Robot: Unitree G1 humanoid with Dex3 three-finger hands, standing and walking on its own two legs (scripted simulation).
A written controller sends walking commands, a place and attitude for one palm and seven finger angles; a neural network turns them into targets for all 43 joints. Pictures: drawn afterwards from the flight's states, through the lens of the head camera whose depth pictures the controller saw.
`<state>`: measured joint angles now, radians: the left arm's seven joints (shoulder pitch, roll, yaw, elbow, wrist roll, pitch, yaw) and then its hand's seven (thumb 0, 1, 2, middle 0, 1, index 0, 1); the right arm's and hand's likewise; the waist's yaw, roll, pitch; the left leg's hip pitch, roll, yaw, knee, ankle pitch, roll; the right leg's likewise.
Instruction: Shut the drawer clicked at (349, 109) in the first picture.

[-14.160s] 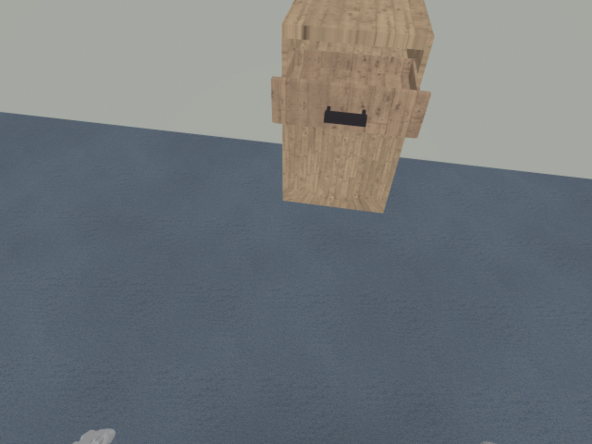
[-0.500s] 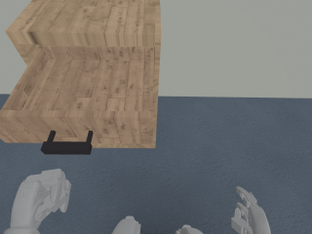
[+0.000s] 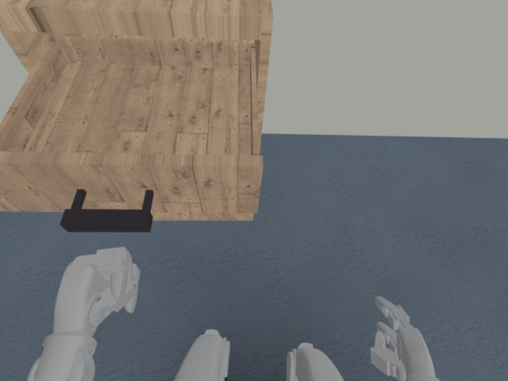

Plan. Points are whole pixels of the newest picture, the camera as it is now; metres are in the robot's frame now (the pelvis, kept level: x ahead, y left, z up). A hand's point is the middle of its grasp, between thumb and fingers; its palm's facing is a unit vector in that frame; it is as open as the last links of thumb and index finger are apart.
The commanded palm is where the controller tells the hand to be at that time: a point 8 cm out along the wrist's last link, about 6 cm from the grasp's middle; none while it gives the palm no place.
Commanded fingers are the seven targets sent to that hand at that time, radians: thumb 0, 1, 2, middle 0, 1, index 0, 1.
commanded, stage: bring the fist close to the handle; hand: left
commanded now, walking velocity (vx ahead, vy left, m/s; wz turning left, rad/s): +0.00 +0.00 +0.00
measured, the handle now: (111, 208) +0.35 +0.25 +0.04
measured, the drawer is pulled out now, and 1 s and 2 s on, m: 0.30 0.29 0.16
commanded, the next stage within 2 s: push the drawer shut in 0.38 s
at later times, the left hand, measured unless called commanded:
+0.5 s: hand (129, 287) +0.24 +0.19 +0.04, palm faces +0.07 -1.00 -0.05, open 3.2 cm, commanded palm +0.23 +0.24 +0.04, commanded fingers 0.00 0.90 0.90 -1.40 -1.60 -1.40 -1.60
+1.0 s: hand (133, 252) +0.29 +0.20 +0.03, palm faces +0.07 -1.00 -0.05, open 3.0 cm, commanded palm +0.29 +0.25 +0.04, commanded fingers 0.00 0.90 0.90 -1.40 -1.60 -1.40 -1.60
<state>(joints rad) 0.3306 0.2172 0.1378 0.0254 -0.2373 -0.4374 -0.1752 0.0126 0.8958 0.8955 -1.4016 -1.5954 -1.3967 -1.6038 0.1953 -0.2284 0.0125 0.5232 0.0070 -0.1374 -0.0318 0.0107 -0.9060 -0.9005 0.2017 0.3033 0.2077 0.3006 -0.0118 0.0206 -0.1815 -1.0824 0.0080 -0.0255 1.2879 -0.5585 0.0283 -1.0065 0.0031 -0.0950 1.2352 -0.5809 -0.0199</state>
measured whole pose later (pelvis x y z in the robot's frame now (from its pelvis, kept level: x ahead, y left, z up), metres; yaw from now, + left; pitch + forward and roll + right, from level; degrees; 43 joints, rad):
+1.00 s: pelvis +0.00 -0.01 +0.00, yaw +0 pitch +21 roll -3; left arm 0.11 0.27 0.20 0.21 -0.24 -0.41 -0.18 -0.01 0.80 0.89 -1.40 -1.60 -1.40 -1.60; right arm 0.21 -0.25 0.02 0.56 0.01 -0.07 -0.04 0.01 -0.91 -0.90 0.20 0.30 0.21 0.30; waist -0.03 0.02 -0.18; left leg -1.09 0.02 -0.03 1.28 -0.55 0.02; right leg -1.01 0.01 -0.10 1.22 -0.57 -0.03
